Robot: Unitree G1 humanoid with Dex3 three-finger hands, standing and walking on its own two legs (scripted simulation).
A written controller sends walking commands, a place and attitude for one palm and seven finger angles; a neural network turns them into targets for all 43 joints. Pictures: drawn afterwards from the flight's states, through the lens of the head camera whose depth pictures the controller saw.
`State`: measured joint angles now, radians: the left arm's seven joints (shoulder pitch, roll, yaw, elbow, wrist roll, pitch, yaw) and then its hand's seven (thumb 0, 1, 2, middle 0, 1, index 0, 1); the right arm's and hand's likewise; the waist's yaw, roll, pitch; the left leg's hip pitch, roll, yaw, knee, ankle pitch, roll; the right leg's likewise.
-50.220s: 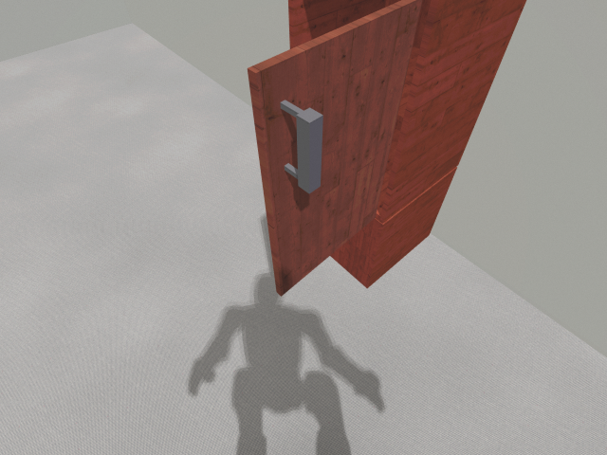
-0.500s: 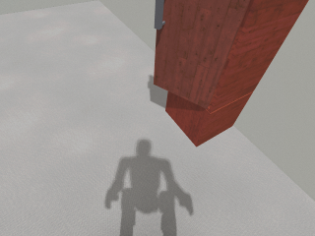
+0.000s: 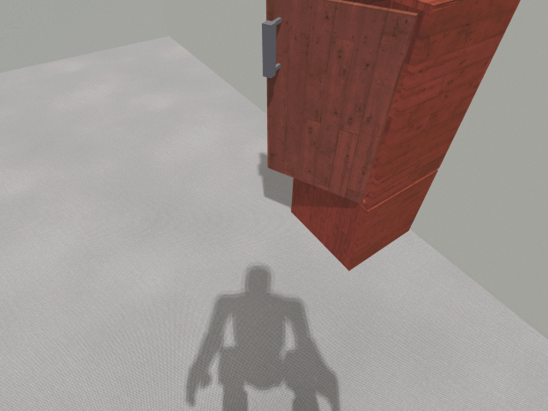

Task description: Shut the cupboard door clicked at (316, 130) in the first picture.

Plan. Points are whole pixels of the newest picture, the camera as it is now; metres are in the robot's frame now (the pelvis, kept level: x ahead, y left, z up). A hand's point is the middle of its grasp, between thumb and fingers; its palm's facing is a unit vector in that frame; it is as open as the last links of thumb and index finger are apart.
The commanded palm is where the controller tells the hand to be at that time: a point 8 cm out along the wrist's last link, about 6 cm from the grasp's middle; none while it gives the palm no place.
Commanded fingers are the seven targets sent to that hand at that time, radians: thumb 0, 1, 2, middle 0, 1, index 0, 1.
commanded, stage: let the arm hang, fingers relaxed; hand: left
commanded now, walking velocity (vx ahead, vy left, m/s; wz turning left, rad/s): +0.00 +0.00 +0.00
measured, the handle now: (273, 47) +0.97 +0.05 +0.12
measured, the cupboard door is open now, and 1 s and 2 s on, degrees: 25 25 25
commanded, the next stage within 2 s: look to check the result in 0.22 s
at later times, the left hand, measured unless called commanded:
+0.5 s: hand out of the picture +0.03 +0.20 -0.17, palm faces +0.02 -0.96 -0.26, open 7.4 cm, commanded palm none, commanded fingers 0.00 0.90 0.90 -0.20 -0.30 -0.20 -0.30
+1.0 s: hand out of the picture +0.09 +0.21 -0.15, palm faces +0.01 -0.95 -0.31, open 7.4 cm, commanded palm none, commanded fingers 0.00 0.90 0.90 -0.20 -0.30 -0.20 -0.30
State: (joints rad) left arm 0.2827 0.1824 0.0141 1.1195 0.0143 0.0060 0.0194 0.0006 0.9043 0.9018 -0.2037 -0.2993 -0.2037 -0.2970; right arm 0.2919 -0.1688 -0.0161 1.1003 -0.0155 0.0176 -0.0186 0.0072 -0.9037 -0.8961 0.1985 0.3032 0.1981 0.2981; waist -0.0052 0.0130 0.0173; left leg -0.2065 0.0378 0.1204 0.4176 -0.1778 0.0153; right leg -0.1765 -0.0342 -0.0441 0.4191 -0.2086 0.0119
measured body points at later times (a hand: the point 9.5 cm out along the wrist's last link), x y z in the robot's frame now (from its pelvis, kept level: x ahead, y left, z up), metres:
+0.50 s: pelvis +0.01 -0.01 +0.00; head +0.02 -0.01 +0.45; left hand +0.03 +0.25 -0.15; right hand +0.03 -0.26 -0.15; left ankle +0.03 +0.11 -0.74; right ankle +0.01 -0.13 -0.74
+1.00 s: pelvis +0.03 -0.02 +0.01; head +0.04 -0.03 +0.46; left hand +0.09 +0.26 -0.13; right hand +0.09 -0.31 -0.14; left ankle +0.03 +0.11 -0.74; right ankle +0.01 -0.13 -0.74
